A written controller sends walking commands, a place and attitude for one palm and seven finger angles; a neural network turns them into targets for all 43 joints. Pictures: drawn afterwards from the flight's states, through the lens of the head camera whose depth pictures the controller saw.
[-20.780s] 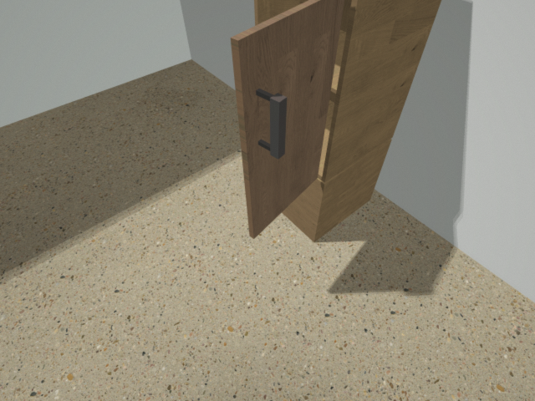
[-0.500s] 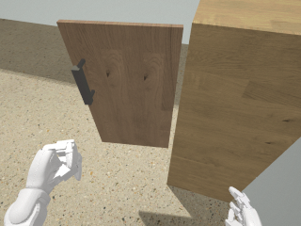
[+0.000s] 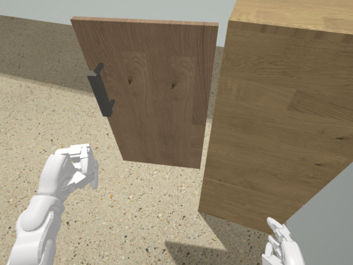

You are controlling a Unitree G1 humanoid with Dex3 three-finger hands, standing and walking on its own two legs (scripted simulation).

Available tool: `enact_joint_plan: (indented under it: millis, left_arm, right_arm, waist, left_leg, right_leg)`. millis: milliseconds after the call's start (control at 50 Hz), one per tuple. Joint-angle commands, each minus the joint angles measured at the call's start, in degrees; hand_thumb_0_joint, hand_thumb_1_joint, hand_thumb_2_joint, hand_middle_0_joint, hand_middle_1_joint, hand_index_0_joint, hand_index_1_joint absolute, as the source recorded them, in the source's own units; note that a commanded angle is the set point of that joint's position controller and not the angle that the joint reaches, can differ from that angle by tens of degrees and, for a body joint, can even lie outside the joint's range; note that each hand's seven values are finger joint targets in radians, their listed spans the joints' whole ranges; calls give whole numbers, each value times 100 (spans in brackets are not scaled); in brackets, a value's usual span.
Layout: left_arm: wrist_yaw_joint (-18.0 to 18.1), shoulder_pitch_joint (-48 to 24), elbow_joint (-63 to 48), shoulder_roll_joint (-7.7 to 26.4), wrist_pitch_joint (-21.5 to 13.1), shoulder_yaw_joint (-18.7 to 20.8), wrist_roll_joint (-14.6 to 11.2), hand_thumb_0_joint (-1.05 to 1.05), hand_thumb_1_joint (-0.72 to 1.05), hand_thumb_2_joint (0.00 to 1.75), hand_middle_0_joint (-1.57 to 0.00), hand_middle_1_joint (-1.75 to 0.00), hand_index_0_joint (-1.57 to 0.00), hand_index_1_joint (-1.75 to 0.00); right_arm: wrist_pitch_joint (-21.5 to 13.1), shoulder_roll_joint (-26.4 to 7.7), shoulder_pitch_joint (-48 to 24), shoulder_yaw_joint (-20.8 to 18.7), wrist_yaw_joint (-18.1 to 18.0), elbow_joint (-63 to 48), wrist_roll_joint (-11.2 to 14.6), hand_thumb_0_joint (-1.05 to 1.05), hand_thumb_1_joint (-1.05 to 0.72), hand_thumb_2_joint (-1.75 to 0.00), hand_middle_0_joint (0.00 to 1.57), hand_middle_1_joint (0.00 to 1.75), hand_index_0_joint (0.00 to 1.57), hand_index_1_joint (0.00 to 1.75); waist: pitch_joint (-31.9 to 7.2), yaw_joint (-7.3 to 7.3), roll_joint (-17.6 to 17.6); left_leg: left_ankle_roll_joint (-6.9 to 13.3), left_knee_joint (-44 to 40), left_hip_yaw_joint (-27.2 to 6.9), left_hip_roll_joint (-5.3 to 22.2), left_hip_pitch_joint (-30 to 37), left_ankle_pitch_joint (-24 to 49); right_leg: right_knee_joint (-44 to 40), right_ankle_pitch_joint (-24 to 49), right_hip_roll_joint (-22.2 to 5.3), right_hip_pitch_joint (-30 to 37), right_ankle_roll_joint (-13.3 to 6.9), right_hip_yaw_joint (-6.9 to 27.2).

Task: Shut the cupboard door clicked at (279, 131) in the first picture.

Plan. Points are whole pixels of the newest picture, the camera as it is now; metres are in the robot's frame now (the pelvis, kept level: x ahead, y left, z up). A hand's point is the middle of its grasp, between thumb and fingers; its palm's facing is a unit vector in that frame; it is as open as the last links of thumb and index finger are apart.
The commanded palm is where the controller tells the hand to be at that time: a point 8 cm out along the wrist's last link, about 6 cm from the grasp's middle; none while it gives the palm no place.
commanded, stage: bring the fist close to the handle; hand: left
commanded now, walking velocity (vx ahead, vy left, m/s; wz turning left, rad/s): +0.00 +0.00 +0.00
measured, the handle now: (104, 90) +0.53 +0.25 +0.10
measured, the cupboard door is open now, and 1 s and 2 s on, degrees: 100 100 92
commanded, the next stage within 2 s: push the door shut along its arc in 1.18 s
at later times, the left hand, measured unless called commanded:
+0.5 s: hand (96, 134) +0.37 +0.22 +0.10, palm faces -0.05 -1.00 -0.02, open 3.1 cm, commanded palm +0.35 +0.27 +0.10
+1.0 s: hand (103, 114) +0.43 +0.22 +0.10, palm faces -0.06 -1.00 +0.00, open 3.1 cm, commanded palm +0.40 +0.28 +0.10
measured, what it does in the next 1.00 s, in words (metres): stands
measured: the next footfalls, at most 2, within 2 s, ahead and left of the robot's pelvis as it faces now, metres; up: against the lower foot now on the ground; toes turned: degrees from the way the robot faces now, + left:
none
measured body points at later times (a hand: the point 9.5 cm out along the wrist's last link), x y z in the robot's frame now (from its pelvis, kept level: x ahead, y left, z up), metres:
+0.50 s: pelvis +0.00 +0.01 +0.00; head +0.04 +0.00 +0.45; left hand +0.36 +0.27 +0.11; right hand +0.13 -0.25 -0.09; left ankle +0.01 +0.12 -0.71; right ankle +0.01 -0.11 -0.71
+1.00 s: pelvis +0.01 +0.02 +0.00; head +0.07 +0.02 +0.45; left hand +0.43 +0.28 +0.10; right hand +0.05 -0.25 -0.11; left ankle +0.01 +0.12 -0.71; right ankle +0.01 -0.11 -0.71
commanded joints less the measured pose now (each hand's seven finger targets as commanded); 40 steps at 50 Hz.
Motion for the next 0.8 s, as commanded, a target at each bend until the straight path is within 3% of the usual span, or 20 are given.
enact_joint_plan:
  millis: [0, 40, 80, 100, 160, 220, 280, 300, 360, 400, 460, 500, 540, 580, 600, 660, 700, 740, 760, 780]
  left_arm:
    - [-88, -1870, -774, 973, -310, 394, -108, 0, 90, 90, -130, -150, -130, -150]
    - [-99, -1805, -422, 1148, -253, 673, -149, 0, 90, 90, -130, -150, -130, -150]
    - [-122, -2087, -189, 1203, -238, 727, -130, 0, 90, 90, -130, -150, -130, -150]
    - [-99, -1956, 33, 1388, -215, 944, -144, 0, 90, 90, -130, -150, -130, -150]
    - [-135, -2504, 170, 1330, -260, 851, -110, 0, 90, 90, -130, -150, -130, -150]
    - [-153, -2881, 273, 1430, -354, 887, -85, 0, 90, 90, -130, -150, -130, -150]
    - [-241, -3276, 672, 1578, -410, 1003, -95, 0, 90, 90, -130, -150, -130, -150]
    - [-249, -3379, 812, 1735, -426, 1078, -73, 0, 90, 90, -130, -150, -130, -150]
    - [-345, -4047, 978, 1502, -473, 765, -54, 0, 90, 90, -130, -150, -130, -150]
    - [-346, -4137, 1248, 1697, -491, 907, -28, 0, 90, 90, -130, -150, -130, -150]
    - [-360, -4656, 1649, 1746, -501, 879, 32, 0, 90, 90, -130, -150, -130, -150]
    - [-320, -4790, 2017, 1936, -509, 1020, 79, 0, 90, 90, -130, -150, -130, -150]
    - [-320, -5170, 2223, 1859, -544, 902, 132, 0, 90, 90, -130, -150, -130, -150]
    - [-326, -5329, 2485, 1975, -594, 989, 172, 0, 90, 90, -130, -150, -130, -150]
    - [-323, -5427, 2619, 2116, -627, 1081, 173, 0, 90, 90, -130, -150, -130, -150]
    - [-364, -5876, 2964, 2185, -744, 1068, 239, 0, 90, 90, -130, -150, -130, -150]
    - [-370, -5909, 3256, 2432, -816, 1233, 281, 0, 90, 90, -130, -150, -130, -150]
    - [-417, -6172, 3415, 2331, -869, 1136, 300, 0, 90, 90, -130, -150, -130, -150]
    - [-427, -6266, 3518, 2491, -896, 1232, 326, 0, 90, 90, -130, -150, -130, -150]
    - [-456, -6212, 3658, 2379, -903, 1155, 326, 0, 90, 90, -130, -150, -130, -150]
  right_arm:
    - [-310, -726, -272, -281, -122, -782, 28, 0, -90, -90, 20, 30, 20, 30]
    - [-267, -729, -245, -293, -108, -775, 20, 0, -90, -90, 20, 30, 20, 30]
    - [-214, -739, -249, -297, -80, -778, 22, 0, -90, -90, 20, 30, 20, 30]
    - [-176, -759, -196, -304, -67, -762, 9, 0, -90, -90, 20, 30, 20, 30]
    - [-101, -758, -200, -316, -31, -787, 32, 0, -90, -90, 20, 30, 20, 30]
    - [-57, -776, -141, -337, -25, -776, 13, 0, -90, -90, 20, 30, 20, 30]
    - [6, -823, -36, -359, -40, -692, 21, 0, -90, -90, 20, 30, 20, 30]
    - [40, -854, 15, -368, -59, -641, 19, 0, -90, -90, 20, 30, 20, 30]
    - [82, -842, 52, -374, -60, -606, 40, 0, -90, -90, 20, 30, 20, 30]
    - [126, -888, 152, -400, -69, -563, 13, 0, -90, -90, 20, 30, 20, 30]
    - [217, -894, 194, -385, -64, -512, 30, 0, -90, -90, 20, 30, 20, 30]
    - [287, -926, 292, -396, -62, -466, 13, 0, -90, -90, 20, 30, 20, 30]
    - [346, -909, 307, -390, -46, -469, 24, 0, -90, -90, 20, 30, 20, 30]
    - [410, -932, 422, -413, -21, -438, 11, 0, -90, -90, 20, 30, 20, 30]
    - [441, -959, 492, -413, -19, -430, -5, 0, -90, -90, 20, 30, 20, 30]
    - [528, -967, 576, -426, 7, -396, 1, 0, -90, -90, 20, 30, 20, 30]
    - [605, -1004, 684, -435, 19, -368, -19, 0, -90, -90, 20, 30, 20, 30]
    - [651, -990, 743, -447, 44, -351, -17, 0, -90, -90, 20, 30, 20, 30]
    - [688, -1022, 798, -454, 43, -327, -21, 0, -90, -90, 20, 30, 20, 30]
    - [719, -1009, 825, -458, 58, -335, -23, 0, -90, -90, 20, 30, 20, 30]
  waist:
    - [-1180, -145, -80]
    - [-1274, -35, -188]
    - [-1225, -34, -187]
    - [-1226, 12, -348]
    - [-1232, -33, -38]
    - [-1455, -92, -80]
    - [-1430, -140, -52]
    - [-1417, -183, -245]
    - [-1493, -285, 80]
    - [-1647, -262, -134]
    - [-1615, -316, 75]
    - [-1647, -310, -138]
    - [-1634, -370, 92]
    - [-1846, -364, 103]
    - [-1894, -378, -141]
    - [-1945, -440, 69]
    - [-1987, -417, -53]
    - [-2054, -458, 157]
    - [-2094, -465, 128]
    - [-2071, -474, 75]
  left_leg:
    - [111, -802, 14, -31, 314, 973]
    - [94, -814, 44, -40, 263, 1202]
    - [77, -850, 67, -41, 231, 1297]
    - [88, -839, 77, -25, 122, 1324]
    - [65, -869, 111, -34, 213, 1396]
    - [89, -834, 139, -30, 258, 1473]
    - [78, -821, 138, -29, 249, 1463]
    - [99, -803, 129, -1, 196, 1430]
    - [83, -815, 104, -17, 368, 1428]
    - [97, -787, 80, 7, 340, 1463]
    - [72, -801, 60, 5, 308, 1436]
    - [89, -785, 56, 14, 210, 1350]
    - [77, -776, 58, 11, 233, 1372]
    - [64, -728, 53, 29, 303, 1588]
    - [85, -701, 31, 34, 203, 1548]
    - [69, -664, 53, 46, 201, 1592]
    - [84, -625, 37, 55, 82, 1633]
    - [70, -603, 55, 57, 156, 1741]
    - [65, -584, 40, 68, 119, 1752]
    - [70, -581, 42, 65, 121, 1781]
  right_leg:
    - [-743, 840, -36, 629, 28, 252]
    - [-715, 1169, -51, 819, 19, 271]
    - [-684, 1325, -52, 804, 17, 248]
    - [-702, 1318, -48, 894, 22, 274]
    - [-659, 1453, -46, 792, -5, 257]
    - [-639, 1569, -47, 870, 8, 300]
    - [-632, 1609, -24, 768, -4, 302]
    - [-642, 1545, -18, 765, 6, 305]
    - [-635, 1568, -13, 583, -21, 281]
    - [-612, 1569, 3, 637, -17, 284]
    - [-592, 1558, -5, 506, -42, 274]
    - [-603, 1444, 6, 526, -33, 278]
    - [-571, 1482, 4, 384, -46, 277]
    - [-511, 1683, 22, 411, -59, 276]
    - [-500, 1650, 29, 475, -43, 272]
    - [-457, 1713, 39, 354, -48, 291]
    - [-421, 1730, 57, 414, -58, 290]
    - [-394, 1839, 59, 307, -55, 292]
    - [-375, 1843, 63, 287, -60, 294]
    - [-372, 1860, 75, 260, -61, 282]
